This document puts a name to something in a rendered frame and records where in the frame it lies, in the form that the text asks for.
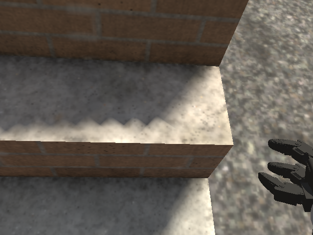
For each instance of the robot right hand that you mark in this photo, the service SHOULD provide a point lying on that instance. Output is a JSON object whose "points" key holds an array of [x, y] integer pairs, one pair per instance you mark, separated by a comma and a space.
{"points": [[300, 191]]}

